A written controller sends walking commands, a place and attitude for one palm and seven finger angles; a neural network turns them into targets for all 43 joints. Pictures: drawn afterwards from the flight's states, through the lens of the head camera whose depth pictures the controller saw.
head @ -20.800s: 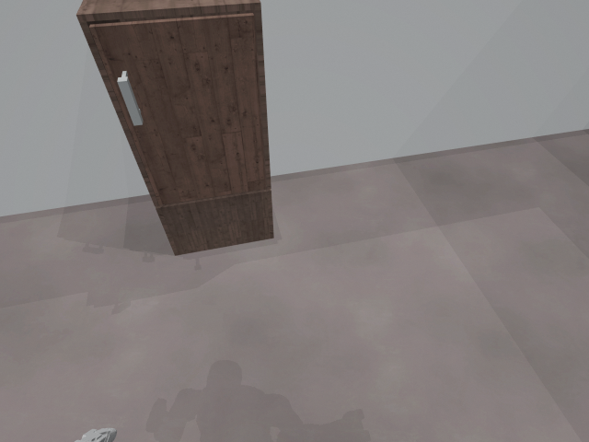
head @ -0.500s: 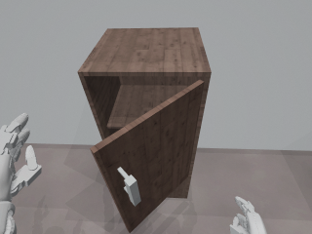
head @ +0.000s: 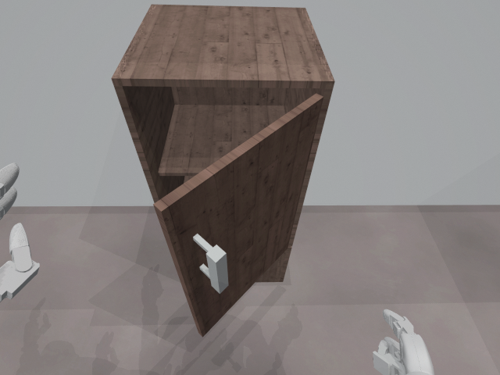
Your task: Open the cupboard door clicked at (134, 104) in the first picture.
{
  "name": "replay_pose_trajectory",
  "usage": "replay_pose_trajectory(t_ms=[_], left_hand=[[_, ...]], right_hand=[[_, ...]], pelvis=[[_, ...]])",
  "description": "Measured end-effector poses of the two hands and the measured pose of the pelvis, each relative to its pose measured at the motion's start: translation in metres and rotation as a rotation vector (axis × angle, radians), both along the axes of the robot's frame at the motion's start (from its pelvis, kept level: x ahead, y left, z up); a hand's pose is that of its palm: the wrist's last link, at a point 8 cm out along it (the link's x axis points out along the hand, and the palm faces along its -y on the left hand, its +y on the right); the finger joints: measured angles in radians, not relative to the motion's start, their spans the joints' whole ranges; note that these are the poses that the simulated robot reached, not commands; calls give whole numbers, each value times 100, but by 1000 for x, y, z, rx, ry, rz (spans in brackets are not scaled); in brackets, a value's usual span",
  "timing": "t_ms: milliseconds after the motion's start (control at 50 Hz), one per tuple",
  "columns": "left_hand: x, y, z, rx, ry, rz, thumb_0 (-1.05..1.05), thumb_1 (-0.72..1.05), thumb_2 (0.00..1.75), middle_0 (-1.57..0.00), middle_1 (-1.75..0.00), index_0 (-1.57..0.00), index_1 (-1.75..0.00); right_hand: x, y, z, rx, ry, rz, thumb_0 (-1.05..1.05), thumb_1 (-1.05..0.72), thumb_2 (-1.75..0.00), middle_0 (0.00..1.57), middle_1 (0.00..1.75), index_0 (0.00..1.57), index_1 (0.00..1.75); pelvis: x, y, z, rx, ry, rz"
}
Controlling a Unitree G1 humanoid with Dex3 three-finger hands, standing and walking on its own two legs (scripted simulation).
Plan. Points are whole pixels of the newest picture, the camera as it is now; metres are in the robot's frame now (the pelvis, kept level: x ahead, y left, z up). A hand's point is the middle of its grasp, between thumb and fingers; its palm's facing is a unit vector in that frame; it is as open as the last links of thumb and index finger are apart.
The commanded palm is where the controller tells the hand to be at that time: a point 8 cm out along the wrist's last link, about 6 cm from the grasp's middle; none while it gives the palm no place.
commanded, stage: step back with the hand held close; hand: left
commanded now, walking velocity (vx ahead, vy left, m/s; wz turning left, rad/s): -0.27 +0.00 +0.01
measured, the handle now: (210, 263) +0.31 +0.09 -0.02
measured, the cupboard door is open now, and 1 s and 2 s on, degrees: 46 46 46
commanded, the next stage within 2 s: stop stepping back and stand still in 0.62 s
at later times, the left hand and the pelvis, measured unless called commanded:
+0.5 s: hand out of the picture +0.10 +0.30 +0.16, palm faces +0.52 -0.73 -0.44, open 7.4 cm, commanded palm +0.02 +0.32 +0.18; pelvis -0.09 +0.01 -0.01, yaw +5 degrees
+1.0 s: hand out of the picture +0.02 +0.25 +0.16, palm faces +0.36 -0.81 -0.47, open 7.4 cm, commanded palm -0.03 +0.29 +0.18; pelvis -0.18 -0.01 -0.01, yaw -1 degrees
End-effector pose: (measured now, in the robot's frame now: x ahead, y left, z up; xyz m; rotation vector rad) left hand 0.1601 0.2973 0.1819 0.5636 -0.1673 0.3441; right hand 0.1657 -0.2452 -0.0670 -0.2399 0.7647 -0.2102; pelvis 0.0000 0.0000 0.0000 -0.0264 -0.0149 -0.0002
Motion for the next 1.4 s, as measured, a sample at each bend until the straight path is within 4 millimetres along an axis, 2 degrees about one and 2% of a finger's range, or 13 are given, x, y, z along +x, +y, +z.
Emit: replay_pose_trajectory(t_ms=[160,340,440,520,620,720,800,920,1040,1160,1280,1340,1400], left_hand=[[-37,12,1,55,-52,19,2,89,90,-21,-30,-21,-30],[-95,12,3,32,-128,90,2,89,90,-21,-30,-21,-30],[-105,25,-3,4,-185,99,2,88,90,-21,-30,-21,-30],[-111,34,0,25,-163,108,2,89,90,-21,-30,-21,-30],[-122,18,6,2,-165,56,2,89,90,-21,-30,-21,-30],[-132,-12,3,29,-131,-48,2,89,90,-21,-30,-21,-30],[-142,-29,2,30,-90,-120,2,89,90,-21,-30,-21,-30],[-158,-19,-3,20,-55,-80,2,88,90,-22,-30,-22,-30],[-184,-9,-8,-19,-60,-17,2,89,90,-22,-30,-21,-30],[-203,-4,-14,-53,-118,3,2,89,90,-21,-30,-21,-30],[-199,10,-11,-62,-147,51,2,89,90,-21,-30,-21,-30],[-204,5,-1,-36,-123,51,2,89,90,-21,-30,-21,-30],[-213,-8,3,0,-92,15,2,89,90,-21,-30,-21,-30]], right_hand=[[-31,19,-6,5,-24,48,1,-90,-89,20,30,20,30],[-54,27,-20,7,12,125,1,-90,-89,20,30,20,30],[-67,31,-20,-39,19,125,1,-90,-89,20,30,20,30],[-77,40,-12,-15,-16,130,2,-90,-89,20,30,20,30],[-94,46,-4,29,-43,152,1,-90,-89,20,30,20,30],[-115,35,-12,51,-48,157,1,-90,-89,20,30,20,30],[-147,14,-16,50,-6,82,1,-90,-89,20,30,20,30],[-195,-17,-8,-18,5,-29,1,-90,-89,20,30,20,30],[-227,-30,-1,-60,-6,-49,2,-90,-89,20,30,20,30],[-238,-24,-9,-77,9,-34,1,-90,-89,20,30,20,30],[-233,8,-14,-10,-13,-3,2,-91,-89,20,30,20,30],[-227,27,-11,60,-41,48,2,-90,-89,20,30,20,30],[-220,37,-15,97,-48,93,1,-90,-89,20,30,20,30]], pelvis=[[-32,7,-8,-4,-6,29],[-61,6,-14,-9,-9,74],[-78,14,-18,-13,-3,88],[-95,13,-12,-28,6,78],[-112,6,-6,-36,52,35],[-140,-9,-13,-7,83,-12],[-158,-15,-10,-20,54,-30],[-168,-14,-8,1,27,-26],[-183,-12,-5,-8,1,-4],[-190,-3,-11,-30,-30,4],[-199,-1,-9,-7,-36,5],[-204,-5,-4,6,-16,10],[-209,-6,-5,16,-3,1]])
